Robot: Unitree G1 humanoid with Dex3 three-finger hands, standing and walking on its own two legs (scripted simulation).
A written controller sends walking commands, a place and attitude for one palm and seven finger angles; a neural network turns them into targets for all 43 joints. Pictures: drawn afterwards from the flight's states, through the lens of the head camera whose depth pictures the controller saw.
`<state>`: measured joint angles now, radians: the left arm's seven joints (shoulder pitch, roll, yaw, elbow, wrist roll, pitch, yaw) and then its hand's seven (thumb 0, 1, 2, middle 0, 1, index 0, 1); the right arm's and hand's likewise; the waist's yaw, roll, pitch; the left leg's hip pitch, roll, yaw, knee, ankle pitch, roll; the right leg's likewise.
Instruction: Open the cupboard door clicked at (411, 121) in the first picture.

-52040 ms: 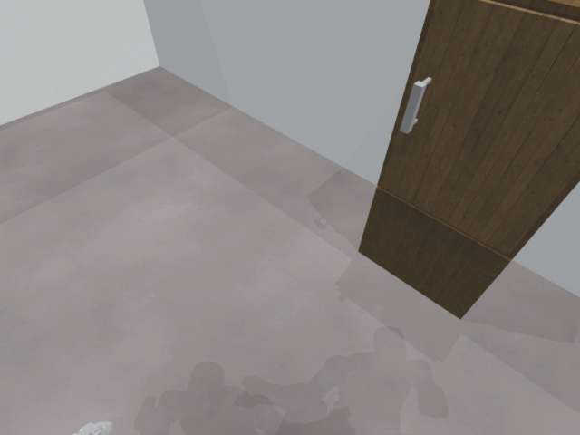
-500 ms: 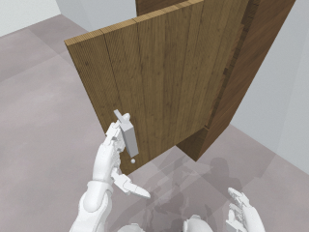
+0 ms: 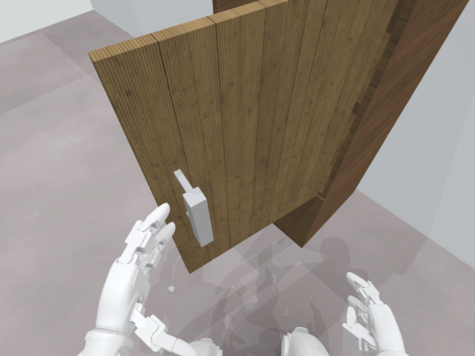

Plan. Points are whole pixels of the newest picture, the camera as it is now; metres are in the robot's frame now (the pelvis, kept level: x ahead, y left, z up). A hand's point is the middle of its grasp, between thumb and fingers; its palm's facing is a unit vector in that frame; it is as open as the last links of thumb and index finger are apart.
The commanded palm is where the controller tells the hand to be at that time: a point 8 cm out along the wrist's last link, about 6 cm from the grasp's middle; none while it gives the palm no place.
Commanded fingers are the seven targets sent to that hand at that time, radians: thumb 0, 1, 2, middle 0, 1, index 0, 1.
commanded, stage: slide the hand sideways off the handle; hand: left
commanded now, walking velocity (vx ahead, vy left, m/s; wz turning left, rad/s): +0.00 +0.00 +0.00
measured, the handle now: (193, 209) +0.33 +0.10 +0.07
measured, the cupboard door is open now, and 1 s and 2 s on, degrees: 78 78 78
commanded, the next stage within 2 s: draw the hand back to the body in 0.36 s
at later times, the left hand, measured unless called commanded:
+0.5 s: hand (145, 310) +0.18 +0.14 +0.07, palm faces -0.06 -1.00 -0.04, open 16.4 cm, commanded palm +0.15 +0.20 +0.08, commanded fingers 0.00 -0.50 0.30 -0.15 -0.30 -0.15 -0.30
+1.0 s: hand (90, 294) +0.18 +0.18 +0.13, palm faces +0.02 -0.99 -0.16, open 16.1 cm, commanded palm +0.14 +0.24 +0.15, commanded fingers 0.00 -0.22 0.42 -0.16 -0.30 -0.16 -0.30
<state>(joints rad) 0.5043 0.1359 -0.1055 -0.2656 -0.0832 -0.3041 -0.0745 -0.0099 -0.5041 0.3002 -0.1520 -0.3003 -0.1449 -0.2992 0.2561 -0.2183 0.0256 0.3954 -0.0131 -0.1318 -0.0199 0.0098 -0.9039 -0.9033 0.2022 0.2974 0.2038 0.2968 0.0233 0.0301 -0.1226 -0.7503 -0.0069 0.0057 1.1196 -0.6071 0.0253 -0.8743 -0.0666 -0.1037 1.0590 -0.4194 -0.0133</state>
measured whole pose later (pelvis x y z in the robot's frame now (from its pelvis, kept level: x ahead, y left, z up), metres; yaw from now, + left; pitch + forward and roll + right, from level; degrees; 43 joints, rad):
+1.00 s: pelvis +0.00 +0.00 +0.03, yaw +0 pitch +6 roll -2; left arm 0.59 0.28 0.17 -0.37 -0.23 -0.17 -0.20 -0.01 -0.46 0.32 -0.16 -0.30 -0.15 -0.30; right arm 0.28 -0.24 0.04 0.47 0.04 -0.20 -0.08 0.01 -0.90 -0.90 0.20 0.30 0.20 0.30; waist 0.03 0.05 -0.10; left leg -0.51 0.01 -0.01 0.95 -0.54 0.02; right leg -0.62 -0.04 -0.12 0.87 -0.35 -0.02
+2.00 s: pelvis +0.03 +0.00 +0.08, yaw -1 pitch -4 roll -1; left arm 0.47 0.33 0.32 -0.40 -0.03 -0.09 0.11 0.02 0.87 0.89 -0.21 -0.30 -0.21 -0.30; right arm 0.20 -0.22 0.02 0.65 -0.02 -0.14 -0.07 0.01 -0.90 -0.90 0.20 0.30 0.20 0.30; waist 0.08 0.07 0.04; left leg 0.00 0.00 0.03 0.40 -0.33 0.02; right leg -0.14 -0.01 -0.09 0.40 -0.18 -0.01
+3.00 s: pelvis -0.08 +0.01 +0.06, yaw +1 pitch -1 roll -1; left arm 0.52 0.42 0.48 -0.53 0.04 -0.25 0.16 0.02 0.88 0.90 -0.22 -0.30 -0.21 -0.30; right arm 0.28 -0.20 0.00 0.57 -0.02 -0.10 -0.08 0.01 -0.90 -0.90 0.20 0.30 0.21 0.30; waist -0.02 -0.03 0.04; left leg -0.37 -0.03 0.01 0.68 -0.29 0.05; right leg -0.40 0.01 0.01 0.65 -0.20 0.02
